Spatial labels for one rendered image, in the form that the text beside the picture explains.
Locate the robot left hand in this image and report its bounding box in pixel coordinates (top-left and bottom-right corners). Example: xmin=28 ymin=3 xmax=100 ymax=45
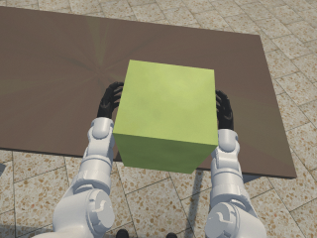
xmin=96 ymin=81 xmax=125 ymax=119

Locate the robot left foot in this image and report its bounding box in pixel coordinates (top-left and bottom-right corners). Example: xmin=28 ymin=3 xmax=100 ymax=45
xmin=115 ymin=228 xmax=129 ymax=238

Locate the carton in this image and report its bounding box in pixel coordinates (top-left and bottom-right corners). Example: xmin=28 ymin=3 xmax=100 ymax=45
xmin=112 ymin=59 xmax=219 ymax=175

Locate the left robot forearm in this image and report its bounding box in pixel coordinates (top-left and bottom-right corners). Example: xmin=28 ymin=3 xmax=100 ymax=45
xmin=52 ymin=117 xmax=115 ymax=223

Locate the robot right hand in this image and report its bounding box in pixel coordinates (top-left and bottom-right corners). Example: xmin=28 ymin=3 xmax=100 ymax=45
xmin=215 ymin=89 xmax=234 ymax=131

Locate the right robot forearm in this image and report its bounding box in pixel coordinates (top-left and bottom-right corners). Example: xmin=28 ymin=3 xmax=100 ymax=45
xmin=210 ymin=129 xmax=260 ymax=220

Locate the right robot upper arm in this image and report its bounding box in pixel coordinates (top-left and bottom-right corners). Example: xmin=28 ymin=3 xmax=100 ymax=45
xmin=204 ymin=202 xmax=267 ymax=238

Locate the left robot upper arm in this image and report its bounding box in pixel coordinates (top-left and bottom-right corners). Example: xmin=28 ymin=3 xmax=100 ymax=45
xmin=32 ymin=188 xmax=115 ymax=238

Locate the table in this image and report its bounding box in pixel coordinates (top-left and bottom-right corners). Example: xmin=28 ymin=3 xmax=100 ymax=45
xmin=0 ymin=6 xmax=297 ymax=183

